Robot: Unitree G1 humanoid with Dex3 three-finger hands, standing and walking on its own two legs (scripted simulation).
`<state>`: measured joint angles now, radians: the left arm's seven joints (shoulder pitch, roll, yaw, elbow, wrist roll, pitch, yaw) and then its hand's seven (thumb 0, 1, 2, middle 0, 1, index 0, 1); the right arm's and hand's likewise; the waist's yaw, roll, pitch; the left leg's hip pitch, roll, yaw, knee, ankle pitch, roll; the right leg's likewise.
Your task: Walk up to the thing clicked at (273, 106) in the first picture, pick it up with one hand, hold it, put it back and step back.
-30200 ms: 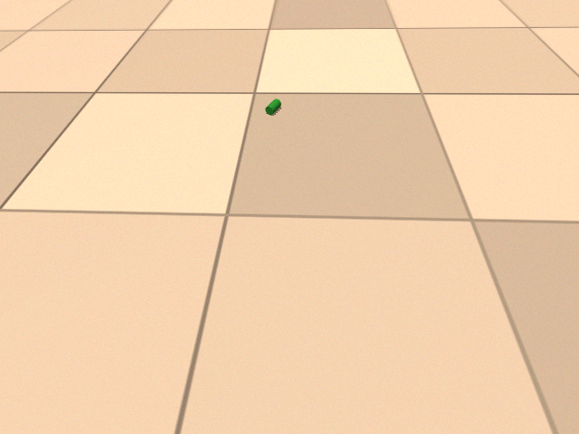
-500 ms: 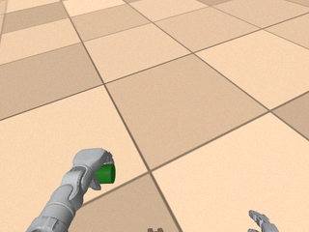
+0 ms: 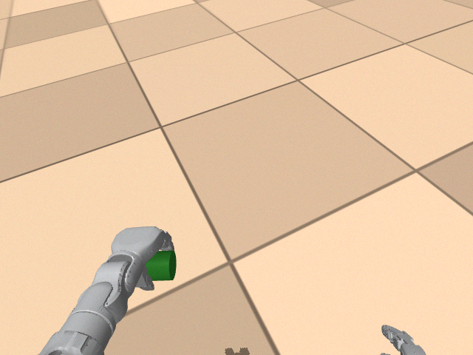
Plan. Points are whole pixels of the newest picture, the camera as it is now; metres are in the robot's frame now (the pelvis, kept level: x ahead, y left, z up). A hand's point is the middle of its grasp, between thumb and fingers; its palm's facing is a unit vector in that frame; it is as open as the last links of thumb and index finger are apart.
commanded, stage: crouch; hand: left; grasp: from above
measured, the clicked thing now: (146, 266) +0.30 +0.23 -0.07
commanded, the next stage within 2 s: none
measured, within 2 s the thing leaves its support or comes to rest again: neither
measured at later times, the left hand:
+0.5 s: hand (153, 284) +0.28 +0.23 -0.12, palm faces -0.47 -0.01 -0.88, open 8.6 cm
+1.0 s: hand (175, 299) +0.33 +0.25 -0.37, palm faces -0.46 +0.00 -0.89, open 8.6 cm
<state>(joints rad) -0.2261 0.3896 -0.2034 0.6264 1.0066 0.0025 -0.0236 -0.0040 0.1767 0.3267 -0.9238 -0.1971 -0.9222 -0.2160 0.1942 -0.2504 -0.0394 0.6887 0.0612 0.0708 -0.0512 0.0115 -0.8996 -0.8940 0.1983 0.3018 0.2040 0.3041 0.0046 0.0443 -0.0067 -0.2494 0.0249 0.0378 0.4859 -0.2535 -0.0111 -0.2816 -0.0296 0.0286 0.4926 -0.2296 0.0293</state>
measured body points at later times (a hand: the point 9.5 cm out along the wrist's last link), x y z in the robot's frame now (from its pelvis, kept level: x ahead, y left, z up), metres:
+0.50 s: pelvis -0.01 +0.00 -0.03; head +0.04 +0.00 +0.42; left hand +0.30 +0.23 -0.07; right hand +0.11 -0.27 -0.14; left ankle +0.00 +0.13 -0.74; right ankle +0.02 -0.14 -0.74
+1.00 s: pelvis -0.06 +0.01 -0.23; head +0.11 +0.03 +0.18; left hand +0.35 +0.25 -0.32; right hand -0.01 -0.27 -0.36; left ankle +0.00 +0.13 -0.74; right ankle +0.02 -0.14 -0.74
